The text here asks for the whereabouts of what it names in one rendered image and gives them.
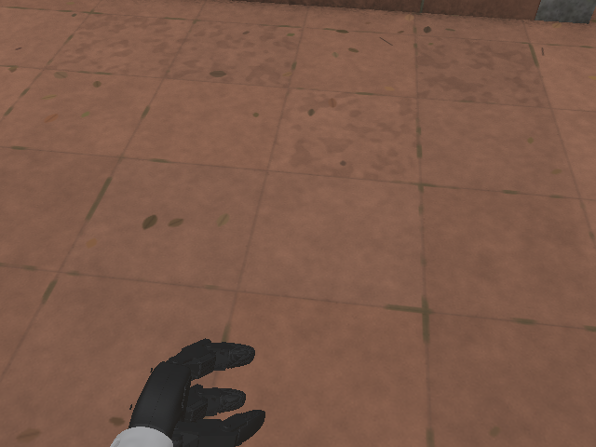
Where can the left robot forearm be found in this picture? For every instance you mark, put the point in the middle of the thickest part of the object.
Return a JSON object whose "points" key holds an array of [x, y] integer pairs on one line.
{"points": [[141, 437]]}

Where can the left robot hand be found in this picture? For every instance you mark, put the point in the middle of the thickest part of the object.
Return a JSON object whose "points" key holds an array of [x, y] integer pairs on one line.
{"points": [[168, 403]]}

